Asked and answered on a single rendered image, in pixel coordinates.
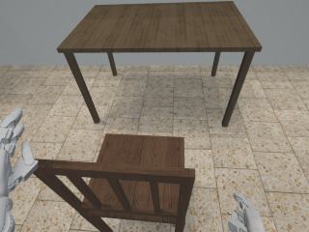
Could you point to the left robot forearm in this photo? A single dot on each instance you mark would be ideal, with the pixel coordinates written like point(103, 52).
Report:
point(7, 223)

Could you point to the chair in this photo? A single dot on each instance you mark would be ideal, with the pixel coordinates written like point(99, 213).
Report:
point(135, 177)

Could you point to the left robot hand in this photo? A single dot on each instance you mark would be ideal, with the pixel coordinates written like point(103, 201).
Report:
point(9, 135)

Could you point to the right robot hand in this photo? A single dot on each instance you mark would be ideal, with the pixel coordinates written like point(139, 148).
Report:
point(247, 221)

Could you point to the table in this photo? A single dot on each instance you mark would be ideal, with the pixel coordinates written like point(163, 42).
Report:
point(213, 26)

